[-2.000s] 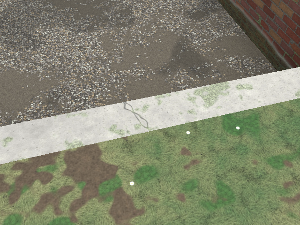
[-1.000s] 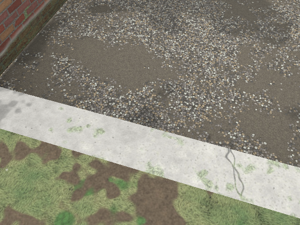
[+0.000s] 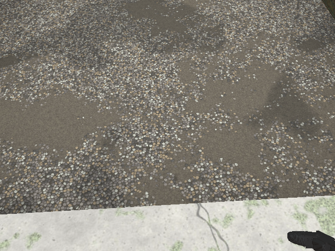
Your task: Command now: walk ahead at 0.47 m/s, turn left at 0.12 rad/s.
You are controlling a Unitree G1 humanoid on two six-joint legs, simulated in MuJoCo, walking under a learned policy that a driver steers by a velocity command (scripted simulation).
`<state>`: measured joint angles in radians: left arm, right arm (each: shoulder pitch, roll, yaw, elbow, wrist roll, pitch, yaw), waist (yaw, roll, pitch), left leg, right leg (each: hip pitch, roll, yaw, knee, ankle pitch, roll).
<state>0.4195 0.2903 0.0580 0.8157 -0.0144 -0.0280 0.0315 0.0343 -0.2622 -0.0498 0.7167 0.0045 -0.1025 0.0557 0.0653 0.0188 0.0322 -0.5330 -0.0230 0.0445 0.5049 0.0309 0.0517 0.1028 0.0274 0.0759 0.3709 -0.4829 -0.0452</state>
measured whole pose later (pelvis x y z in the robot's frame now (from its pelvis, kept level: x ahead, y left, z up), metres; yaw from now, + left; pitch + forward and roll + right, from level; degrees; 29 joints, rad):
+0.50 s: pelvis +0.25 -0.01 -0.01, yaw +15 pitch +1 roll +1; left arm 0.16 0.23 0.00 0.63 0.04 -0.05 0.02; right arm 0.43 -0.27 -0.07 0.74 -0.01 0.02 -0.03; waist -0.06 0.02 -0.02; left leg -0.28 -0.13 -0.20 0.80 -0.48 0.06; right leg -0.48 0.01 0.03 0.64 -0.18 -0.01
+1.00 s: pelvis +0.34 +0.05 -0.01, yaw +30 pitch +0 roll -1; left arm 0.29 0.25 0.04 0.68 0.00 0.05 0.02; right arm 0.14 -0.21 0.00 0.61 -0.01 0.05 -0.02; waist 0.03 -0.03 0.01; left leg -0.45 -0.04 0.04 0.74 -0.29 0.08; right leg -0.46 0.00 0.01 1.17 -0.51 0.05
